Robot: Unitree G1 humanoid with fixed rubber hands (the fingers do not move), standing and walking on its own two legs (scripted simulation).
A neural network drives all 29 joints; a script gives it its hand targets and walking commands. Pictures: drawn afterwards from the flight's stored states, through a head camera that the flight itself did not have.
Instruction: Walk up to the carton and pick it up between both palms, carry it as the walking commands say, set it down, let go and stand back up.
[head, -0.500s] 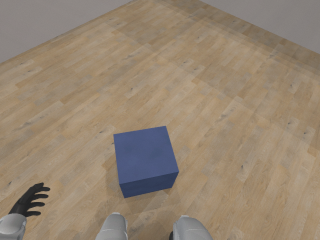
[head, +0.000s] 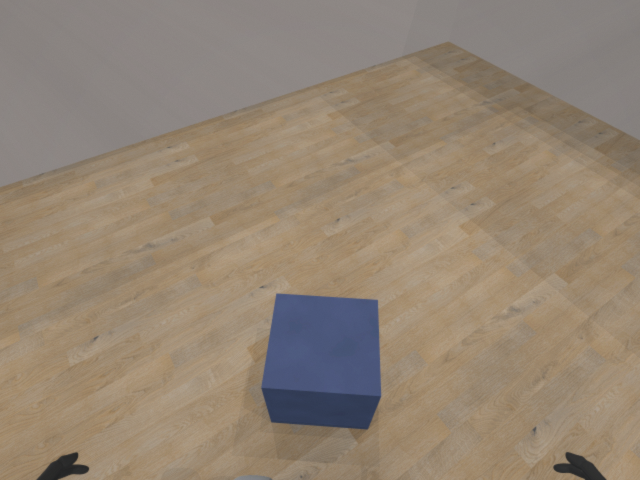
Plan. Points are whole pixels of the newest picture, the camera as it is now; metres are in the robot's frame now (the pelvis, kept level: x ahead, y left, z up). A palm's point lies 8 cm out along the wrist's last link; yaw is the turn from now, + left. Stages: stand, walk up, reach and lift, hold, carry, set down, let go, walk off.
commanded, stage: walk up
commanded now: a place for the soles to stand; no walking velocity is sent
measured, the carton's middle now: (323, 362) +0.50 +0.02 -0.61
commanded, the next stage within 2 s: none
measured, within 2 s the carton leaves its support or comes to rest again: neither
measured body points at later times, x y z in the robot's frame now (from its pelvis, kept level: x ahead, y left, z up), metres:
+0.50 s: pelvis +0.02 +0.01 +0.01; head +0.02 +0.03 +0.46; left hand +0.14 +0.35 -0.09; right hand +0.16 -0.31 -0.08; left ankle +0.03 +0.13 -0.72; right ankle +0.02 -0.11 -0.72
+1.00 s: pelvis +0.05 +0.02 +0.01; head +0.06 +0.02 +0.46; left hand +0.13 +0.36 -0.10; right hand +0.18 -0.30 -0.09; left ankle +0.03 +0.13 -0.72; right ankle +0.02 -0.11 -0.72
